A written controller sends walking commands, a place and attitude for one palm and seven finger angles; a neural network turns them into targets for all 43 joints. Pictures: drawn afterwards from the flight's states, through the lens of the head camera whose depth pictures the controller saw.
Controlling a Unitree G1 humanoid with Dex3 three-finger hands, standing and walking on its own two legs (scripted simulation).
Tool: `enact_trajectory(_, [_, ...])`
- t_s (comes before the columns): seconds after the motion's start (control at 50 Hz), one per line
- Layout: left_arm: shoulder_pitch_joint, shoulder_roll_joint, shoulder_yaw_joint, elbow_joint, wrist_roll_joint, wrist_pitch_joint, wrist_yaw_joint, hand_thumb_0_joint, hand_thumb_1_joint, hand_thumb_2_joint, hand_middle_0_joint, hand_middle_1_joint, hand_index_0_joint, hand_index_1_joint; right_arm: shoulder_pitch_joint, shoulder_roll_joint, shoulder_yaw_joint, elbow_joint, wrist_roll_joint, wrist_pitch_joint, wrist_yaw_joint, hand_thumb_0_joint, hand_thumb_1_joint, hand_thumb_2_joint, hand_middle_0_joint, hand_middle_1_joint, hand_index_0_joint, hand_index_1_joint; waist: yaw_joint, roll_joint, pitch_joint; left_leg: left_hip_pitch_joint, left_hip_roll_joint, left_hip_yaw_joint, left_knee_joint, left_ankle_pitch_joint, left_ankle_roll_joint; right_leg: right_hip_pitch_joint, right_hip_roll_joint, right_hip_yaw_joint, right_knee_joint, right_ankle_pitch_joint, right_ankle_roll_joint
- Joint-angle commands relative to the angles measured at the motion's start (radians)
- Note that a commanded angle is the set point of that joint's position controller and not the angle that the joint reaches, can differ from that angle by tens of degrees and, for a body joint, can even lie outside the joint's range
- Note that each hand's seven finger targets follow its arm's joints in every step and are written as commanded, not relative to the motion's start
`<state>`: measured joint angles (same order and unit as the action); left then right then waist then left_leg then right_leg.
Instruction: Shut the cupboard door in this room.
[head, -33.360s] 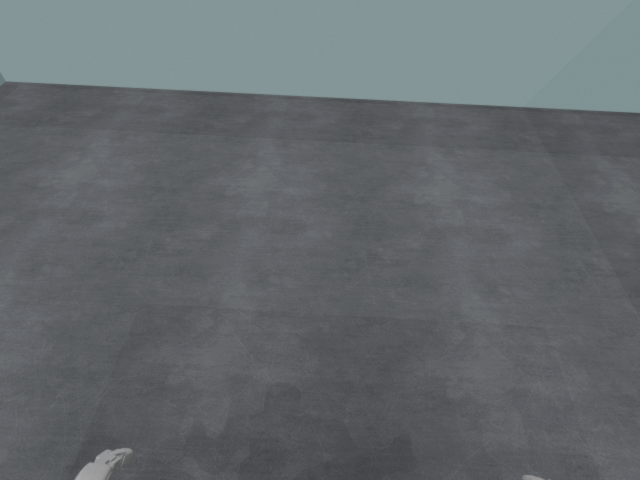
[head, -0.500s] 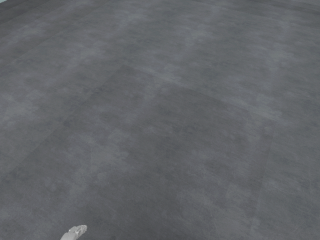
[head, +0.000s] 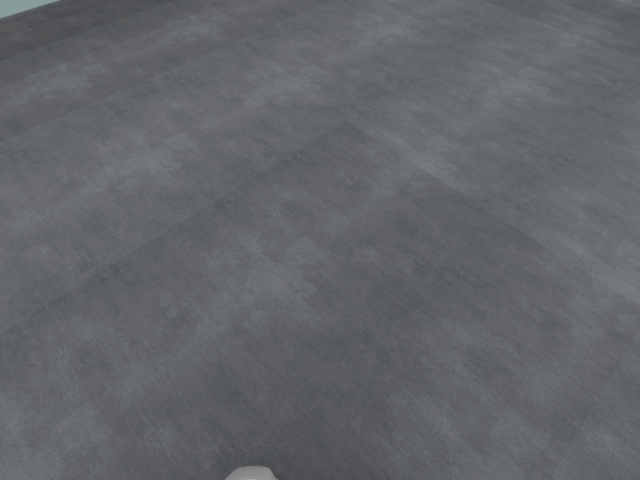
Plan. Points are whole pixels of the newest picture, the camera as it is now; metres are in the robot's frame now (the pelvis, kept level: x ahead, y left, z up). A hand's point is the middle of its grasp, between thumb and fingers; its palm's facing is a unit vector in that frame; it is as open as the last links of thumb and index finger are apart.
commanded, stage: turn or walk to find it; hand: left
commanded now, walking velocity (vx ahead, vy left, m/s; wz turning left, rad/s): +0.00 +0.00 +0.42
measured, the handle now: out of the picture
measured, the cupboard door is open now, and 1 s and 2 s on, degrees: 78 78 78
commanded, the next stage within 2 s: none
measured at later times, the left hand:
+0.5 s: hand out of the picture +0.05 +0.23 -0.16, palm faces +0.19 -0.95 -0.26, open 7.4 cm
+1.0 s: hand out of the picture -0.09 +0.19 -0.17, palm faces +0.45 -0.86 -0.25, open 7.3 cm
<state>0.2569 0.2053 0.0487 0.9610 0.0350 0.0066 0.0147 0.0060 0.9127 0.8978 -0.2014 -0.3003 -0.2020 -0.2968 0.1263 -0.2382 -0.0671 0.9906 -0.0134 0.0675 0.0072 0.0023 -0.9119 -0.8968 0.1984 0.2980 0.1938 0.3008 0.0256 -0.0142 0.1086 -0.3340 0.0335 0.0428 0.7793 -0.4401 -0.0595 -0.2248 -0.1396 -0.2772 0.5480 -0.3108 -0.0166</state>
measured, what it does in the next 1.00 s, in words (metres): steps on the spot, turning left: left foot, then right foot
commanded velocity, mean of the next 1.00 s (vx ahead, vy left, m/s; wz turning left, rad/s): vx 0.00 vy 0.00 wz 0.42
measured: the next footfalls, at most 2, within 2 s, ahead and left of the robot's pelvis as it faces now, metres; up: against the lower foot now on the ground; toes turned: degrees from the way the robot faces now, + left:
left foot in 0.06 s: +0.02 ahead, +0.13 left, +0.00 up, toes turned +7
right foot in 0.54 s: +0.05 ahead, -0.11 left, +0.00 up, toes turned +8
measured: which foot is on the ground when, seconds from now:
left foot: up 0.00-0.04, down 0.06-0.54, up 0.56-1.00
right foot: down 0.00-0.06, up 0.08-0.52, down 0.54-1.00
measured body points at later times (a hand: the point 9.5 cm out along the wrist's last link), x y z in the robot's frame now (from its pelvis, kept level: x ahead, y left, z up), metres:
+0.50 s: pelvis -0.01 +0.01 +0.00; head +0.03 +0.01 +0.45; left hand +0.04 +0.28 -0.14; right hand +0.09 -0.22 -0.15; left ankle -0.02 +0.13 -0.74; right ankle +0.01 -0.12 -0.71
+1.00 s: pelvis -0.03 -0.01 +0.00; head +0.02 +0.02 +0.44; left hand -0.11 +0.24 -0.15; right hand +0.16 -0.21 -0.15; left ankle -0.10 +0.10 -0.72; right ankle +0.01 -0.11 -0.74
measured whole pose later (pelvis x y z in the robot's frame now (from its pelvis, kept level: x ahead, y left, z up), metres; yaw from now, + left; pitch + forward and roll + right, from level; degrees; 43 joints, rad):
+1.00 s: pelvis -0.03 -0.01 +0.00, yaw +26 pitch +0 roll +1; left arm 0.24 0.22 0.05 0.96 0.03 0.01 0.01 0.01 0.91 0.90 -0.20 -0.30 -0.20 -0.30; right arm 0.13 -0.23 -0.07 0.98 -0.01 0.06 0.01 0.00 -0.91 -0.90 0.20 0.30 0.19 0.30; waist 0.02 -0.03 0.11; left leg -0.30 0.03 0.05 0.69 -0.41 -0.05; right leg -0.24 -0.15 -0.27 0.58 -0.32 0.00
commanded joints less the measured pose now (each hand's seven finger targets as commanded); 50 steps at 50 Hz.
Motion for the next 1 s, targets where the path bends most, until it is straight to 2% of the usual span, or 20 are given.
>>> enact_trajectory(0.0, [0.011,0.214,0.056,-0.037,-0.017,-0.005,0.012,0.0,0.9,0.9,-0.2,-0.3,-0.2,-0.3,0.058,-0.07,-0.004,-0.065,0.003,-0.047,0.005,0.0,-0.9,-0.9,0.2,0.3,0.2,0.3,-0.032,-0.123,-0.182,0.164,-0.008,0.046,-0.332,0.229,0.024,0.075,-0.205,0.132,-0.003,0.424,-0.036])
enact_trajectory(0.02, [0.016,0.177,0.051,-0.047,-0.022,0.0,0.01,0.0,0.9,0.9,-0.2,-0.3,-0.2,-0.3,0.1,-0.133,-0.018,-0.06,0.0,-0.058,0.003,0.0,-0.9,-0.9,0.2,0.3,0.2,0.3,-0.057,0.051,-0.219,0.311,0.097,-0.093,-0.425,0.385,0.061,-0.053,-0.138,0.092,0.163,0.259,0.017])
enact_trajectory(0.04, [0.011,0.106,0.031,-0.082,-0.028,0.006,0.004,0.0,0.9,0.9,-0.2,-0.3,-0.2,-0.3,0.144,-0.236,-0.043,-0.064,-0.005,-0.061,-0.005,0.0,-0.9,-0.9,0.2,0.3,0.2,0.3,-0.08,0.34,-0.212,0.413,0.348,-0.415,-0.44,0.775,0.186,-0.32,0.002,0.084,0.365,-0.296,0.092])
enact_trajectory(0.06, [-0.046,0.116,0.022,-0.095,-0.02,0.02,0.011,0.0,0.9,0.9,-0.2,-0.3,-0.2,-0.3,0.18,-0.259,-0.046,-0.046,-0.001,-0.047,-0.012,0.0,-0.9,-0.9,0.2,0.3,0.2,0.3,-0.1,0.277,-0.211,0.356,0.406,-0.389,-0.425,0.873,0.265,-0.311,0.012,0.179,0.476,-0.374,0.084])
enact_trajectory(0.08, [-0.064,0.118,0.024,-0.084,-0.017,0.027,0.011,0.0,0.9,0.9,-0.2,-0.3,-0.2,-0.3,0.149,-0.222,-0.036,-0.047,-0.004,-0.049,-0.021,0.0,-0.9,-0.9,0.2,0.3,0.2,0.3,-0.085,0.224,-0.177,0.319,0.36,-0.334,-0.433,0.817,0.269,-0.319,0.002,0.217,0.523,-0.319,0.078])
enact_trajectory(0.12, [-0.08,0.129,0.033,-0.059,-0.019,0.028,0.002,0.0,0.9,0.9,-0.2,-0.3,-0.2,-0.3,0.064,-0.173,-0.022,-0.067,-0.007,-0.053,-0.033,0.0,-0.9,-0.9,0.2,0.3,0.2,0.3,-0.056,0.251,-0.125,0.256,0.266,-0.279,-0.427,0.751,0.235,-0.339,0.009,0.249,0.574,-0.197,0.086])
enact_trajectory(0.2, [-0.034,0.124,0.034,-0.033,-0.018,0.031,-0.006,0.0,0.9,0.9,-0.2,-0.3,-0.2,-0.3,0.04,-0.157,-0.016,-0.085,-0.002,-0.062,-0.03,0.0,-0.9,-0.9,0.2,0.3,0.2,0.3,-0.024,0.139,-0.116,0.231,0.188,-0.208,-0.455,0.645,0.197,-0.314,0.033,0.243,0.588,-0.078,0.102])
enact_trajectory(0.34, [-0.104,0.107,0.028,-0.078,-0.021,0.032,-0.001,0.0,0.9,0.9,-0.2,-0.3,-0.2,-0.3,0.088,-0.156,-0.027,-0.082,-0.008,-0.057,-0.024,0.0,-0.9,-0.9,0.2,0.3,0.2,0.3,-0.049,0.159,-0.1,0.197,0.198,-0.308,-0.474,0.502,0.231,-0.282,0.047,0.254,0.418,-0.116,0.11])
enact_trajectory(0.42, [-0.107,0.09,0.02,-0.094,-0.027,0.017,-0.001,0.0,0.9,0.9,-0.2,-0.3,-0.2,-0.3,0.086,-0.159,-0.036,-0.085,-0.012,-0.051,-0.022,0.0,-0.9,-0.9,0.2,0.3,0.2,0.3,-0.054,0.184,-0.144,0.191,0.178,-0.343,-0.404,0.613,0.23,-0.166,0.093,0.226,0.197,-0.137,0.097])
enact_trajectory(0.48, [-0.026,0.098,0.023,-0.076,-0.033,0.0,0.004,0.0,0.9,0.9,-0.2,-0.3,-0.2,-0.3,0.069,-0.148,-0.039,-0.088,-0.005,-0.051,-0.02,0.0,-0.9,-0.9,0.2,0.3,0.2,0.3,-0.01,0.15,-0.195,0.122,0.131,-0.341,-0.314,0.625,0.183,0.026,0.106,0.215,-0.08,0.056,0.085])
enact_trajectory(0.5, [0.013,0.131,0.029,-0.066,-0.029,-0.012,0.008,0.0,0.9,0.9,-0.2,-0.3,-0.2,-0.3,0.073,-0.122,-0.037,-0.091,0.003,-0.053,-0.016,0.0,-0.9,-0.9,0.2,0.3,0.2,0.3,0.006,0.087,-0.224,0.038,0.082,-0.306,-0.242,0.501,0.131,0.164,0.046,0.261,-0.204,0.17,0.075])
enact_trajectory(0.52, [0.039,0.221,0.047,-0.061,-0.013,-0.022,0.017,0.0,0.9,0.9,-0.2,-0.3,-0.2,-0.3,0.087,-0.056,-0.027,-0.106,0.012,-0.054,-0.009,0.0,-0.9,-0.9,0.2,0.3,0.2,0.3,0.016,-0.167,-0.241,-0.168,-0.04,-0.166,-0.065,0.185,0.057,0.321,-0.184,0.467,-0.238,0.29,0.004])
enact_trajectory(0.54, [0.054,0.262,0.051,-0.07,-0.012,-0.02,0.019,0.0,0.9,0.9,-0.2,-0.3,-0.2,-0.3,0.044,-0.059,-0.028,-0.132,0.005,-0.05,-0.012,0.0,-0.9,-0.9,0.2,0.3,0.2,0.3,0.037,-0.265,-0.193,-0.235,-0.1,-0.098,0.138,-0.169,0.027,0.231,-0.356,0.594,-0.229,0.488,-0.113])
enact_trajectory(0.56, [0.021,0.217,0.045,-0.078,-0.019,-0.019,0.022,0.0,0.9,0.9,-0.2,-0.3,-0.2,-0.3,0.053,-0.087,-0.037,-0.111,-0.002,-0.035,-0.013,0.0,-0.9,-0.9,0.2,0.3,0.2,0.3,0.016,-0.155,-0.166,-0.206,-0.062,-0.152,0.296,-0.127,0.03,0.133,-0.331,0.523,-0.232,0.448,-0.153])
enact_trajectory(0.58, [-0.047,0.189,0.046,-0.092,-0.02,-0.022,0.026,0.0,0.9,0.9,-0.2,-0.3,-0.2,-0.3,0.084,-0.086,-0.04,-0.086,-0.006,-0.022,-0.008,0.0,-0.9,-0.9,0.2,0.3,0.2,0.3,-0.014,-0.21,-0.127,-0.213,-0.038,-0.164,0.375,-0.083,0.027,0.06,-0.289,0.475,-0.259,0.331,-0.139])
enact_trajectory(0.62, [-0.125,0.148,0.032,-0.116,-0.021,-0.013,0.023,0.0,0.9,0.9,-0.2,-0.3,-0.2,-0.3,0.11,-0.077,-0.044,-0.055,-0.009,-0.011,0.003,0.0,-0.9,-0.9,0.2,0.3,0.2,0.3,-0.05,-0.134,-0.069,-0.215,-0.017,-0.127,0.451,0.022,0.015,0.016,-0.205,0.356,-0.252,0.251,-0.094])
enact_trajectory(0.68, [-0.07,0.135,0.029,-0.104,-0.018,-0.025,0.019,0.0,0.9,0.9,-0.2,-0.3,-0.2,-0.3,0.108,-0.062,-0.036,-0.046,-0.008,-0.011,0.008,0.0,-0.9,-0.9,0.2,0.3,0.2,0.3,-0.033,-0.163,-0.081,-0.222,-0.014,-0.091,0.431,0.08,-0.009,0.073,-0.169,0.275,-0.232,0.349,-0.074])
enact_trajectory(0.88, [0.05,0.206,0.052,-0.052,-0.004,-0.015,0.015,0.0,0.9,0.9,-0.2,-0.3,-0.2,-0.3,-0.026,-0.039,-0.006,-0.082,0.004,-0.026,0.006,0.0,-0.9,-0.9,0.2,0.3,0.2,0.3,0.035,-0.182,-0.126,-0.103,-0.009,0.011,0.03,-0.031,-0.006,0.179,-0.225,0.235,-0.155,0.535,-0.124])
enact_trajectory(0.94, [0.023,0.221,0.057,-0.046,-0.006,-0.01,0.013,0.0,0.9,0.9,-0.2,-0.3,-0.2,-0.3,0.016,-0.042,-0.004,-0.077,0.007,-0.037,0.004,0.0,-0.9,-0.9,0.2,0.3,0.2,0.3,0.006,-0.19,-0.157,0.004,-0.021,0.046,-0.14,0.04,0.006,0.158,-0.228,0.2,-0.097,0.521,-0.096])
enact_trajectory(0.98, [-0.007,0.206,0.058,-0.051,-0.02,-0.003,0.012,0.0,0.9,0.9,-0.2,-0.3,-0.2,-0.3,0.09,-0.081,-0.011,-0.061,0.003,-0.052,0.005,0.0,-0.9,-0.9,0.2,0.3,0.2,0.3,-0.046,-0.088,-0.2,0.205,0.003,0.022,-0.382,0.278,0.026,0.053,-0.188,0.127,0.05,0.403,-0.017])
